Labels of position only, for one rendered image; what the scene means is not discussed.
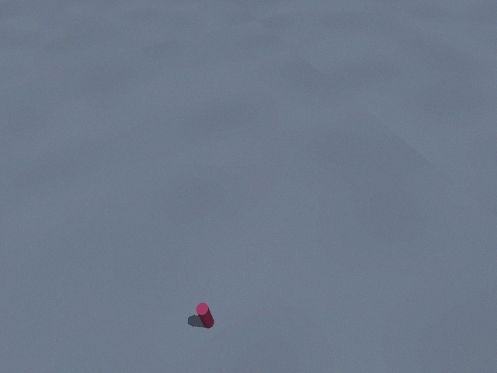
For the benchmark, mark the can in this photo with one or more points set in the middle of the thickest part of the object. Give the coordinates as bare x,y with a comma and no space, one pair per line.
205,315

